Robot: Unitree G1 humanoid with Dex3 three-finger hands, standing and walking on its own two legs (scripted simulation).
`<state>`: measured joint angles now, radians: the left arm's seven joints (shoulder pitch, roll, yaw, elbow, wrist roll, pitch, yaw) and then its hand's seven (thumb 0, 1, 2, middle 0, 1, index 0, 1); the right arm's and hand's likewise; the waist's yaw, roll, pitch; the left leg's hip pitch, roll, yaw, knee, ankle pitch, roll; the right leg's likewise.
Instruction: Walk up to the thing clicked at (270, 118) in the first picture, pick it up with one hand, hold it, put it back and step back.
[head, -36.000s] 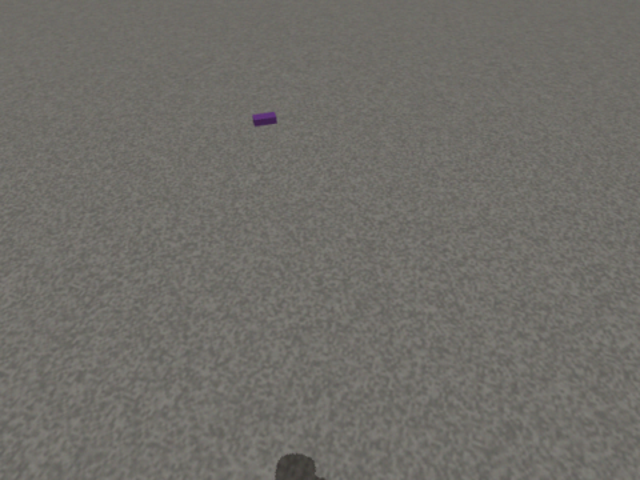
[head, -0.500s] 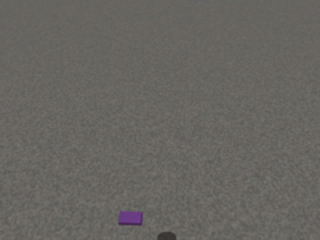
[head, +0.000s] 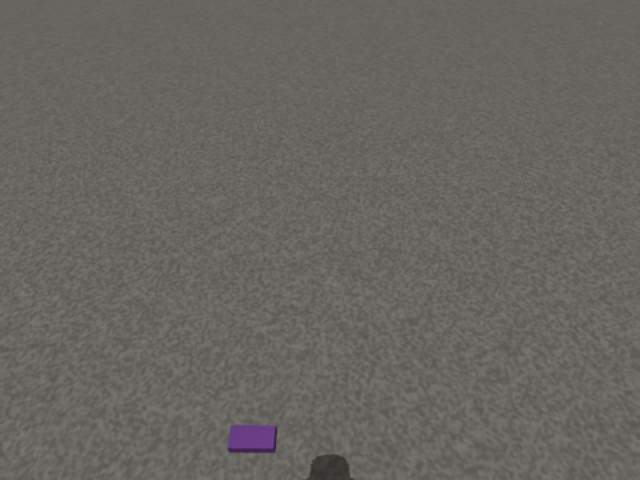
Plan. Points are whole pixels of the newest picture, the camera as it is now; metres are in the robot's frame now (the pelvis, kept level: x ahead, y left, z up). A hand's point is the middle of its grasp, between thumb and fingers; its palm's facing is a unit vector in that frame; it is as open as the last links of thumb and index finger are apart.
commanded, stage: stand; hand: left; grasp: from above
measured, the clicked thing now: (252, 438) +0.42 +0.23 -0.76
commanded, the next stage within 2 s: step back in 0.94 s
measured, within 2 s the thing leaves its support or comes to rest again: neither
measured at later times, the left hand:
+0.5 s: hand out of the picture +0.08 +0.25 -0.15, palm faces +0.01 -0.94 -0.34, open 7.4 cm
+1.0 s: hand out of the picture +0.08 +0.25 -0.16, palm faces +0.01 -0.94 -0.34, open 7.4 cm
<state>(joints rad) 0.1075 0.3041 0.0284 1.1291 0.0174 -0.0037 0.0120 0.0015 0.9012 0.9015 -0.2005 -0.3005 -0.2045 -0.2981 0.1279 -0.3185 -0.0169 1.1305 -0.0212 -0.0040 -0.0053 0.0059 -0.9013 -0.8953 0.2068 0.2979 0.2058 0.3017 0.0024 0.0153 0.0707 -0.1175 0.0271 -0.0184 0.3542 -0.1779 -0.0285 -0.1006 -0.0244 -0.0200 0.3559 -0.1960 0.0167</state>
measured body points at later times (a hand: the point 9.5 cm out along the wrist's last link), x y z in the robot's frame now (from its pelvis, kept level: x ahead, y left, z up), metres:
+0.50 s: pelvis +0.00 +0.00 +0.00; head +0.01 -0.01 +0.45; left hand +0.08 +0.30 -0.13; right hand +0.08 -0.29 -0.14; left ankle +0.01 +0.14 -0.75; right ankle +0.00 -0.13 -0.75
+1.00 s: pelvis +0.00 +0.00 +0.00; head +0.02 -0.01 +0.45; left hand +0.08 +0.30 -0.13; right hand +0.07 -0.30 -0.14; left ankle +0.01 +0.14 -0.75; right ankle +0.00 -0.13 -0.75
